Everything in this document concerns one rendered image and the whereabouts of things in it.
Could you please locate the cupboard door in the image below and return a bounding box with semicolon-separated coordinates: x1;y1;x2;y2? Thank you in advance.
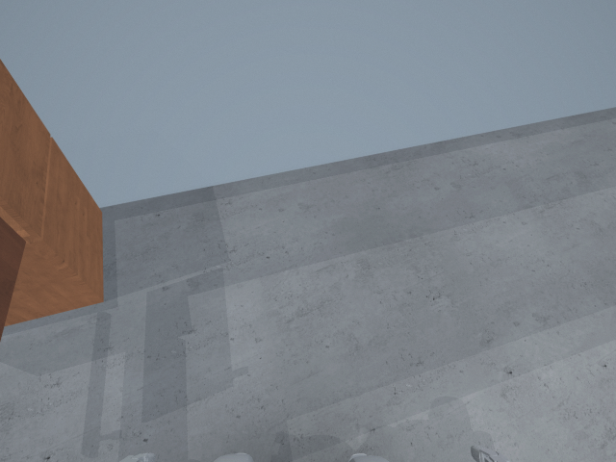
0;218;26;341

